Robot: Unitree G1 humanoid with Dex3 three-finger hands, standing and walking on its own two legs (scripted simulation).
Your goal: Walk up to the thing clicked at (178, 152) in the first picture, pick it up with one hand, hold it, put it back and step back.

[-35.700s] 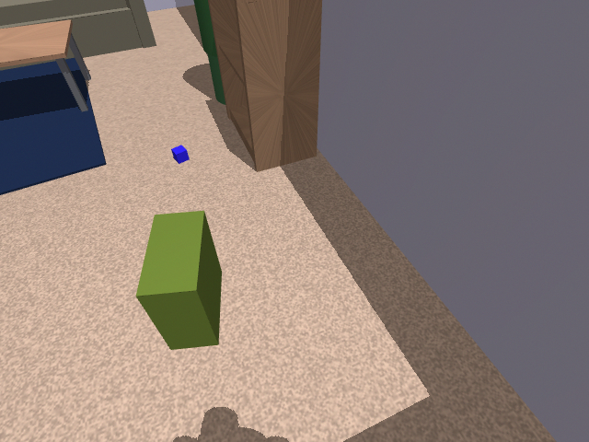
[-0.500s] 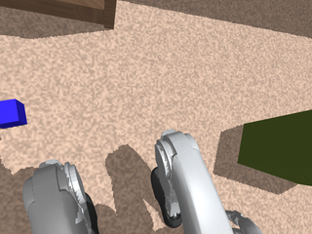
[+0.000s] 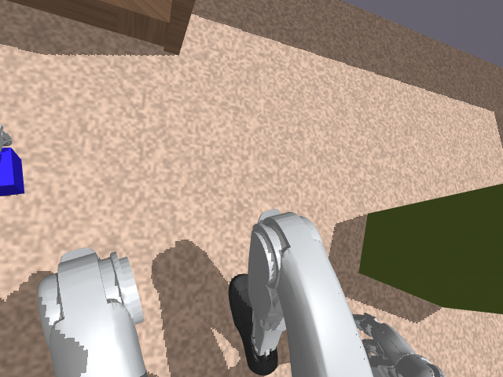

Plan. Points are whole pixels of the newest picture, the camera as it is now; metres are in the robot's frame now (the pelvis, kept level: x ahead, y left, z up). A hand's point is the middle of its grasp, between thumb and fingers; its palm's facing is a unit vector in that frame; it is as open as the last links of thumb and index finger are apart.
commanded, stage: rest palm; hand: left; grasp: from above
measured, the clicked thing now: out of the picture +0.47 +0.33 -0.27
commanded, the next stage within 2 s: close in 1.42 s
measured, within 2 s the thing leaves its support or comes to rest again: neither
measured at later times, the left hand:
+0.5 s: hand out of the picture +0.45 +0.33 -0.23, palm faces -0.51 -0.13 -0.85, open 13.8 cm
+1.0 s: hand out of the picture +0.44 +0.32 -0.24, palm faces -0.43 -0.06 -0.90, open 13.8 cm
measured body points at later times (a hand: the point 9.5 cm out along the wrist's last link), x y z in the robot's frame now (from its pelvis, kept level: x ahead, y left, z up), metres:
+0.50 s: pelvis +0.01 +0.00 +0.00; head +0.29 +0.10 +0.34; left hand +0.48 +0.33 -0.18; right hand +0.06 -0.26 -0.08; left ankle +0.07 +0.13 -0.27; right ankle +0.11 -0.13 -0.27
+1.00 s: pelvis +0.00 +0.00 -0.01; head +0.25 +0.14 +0.34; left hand +0.45 +0.32 -0.19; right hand +0.08 -0.26 -0.07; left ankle +0.07 +0.13 -0.27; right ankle +0.11 -0.13 -0.27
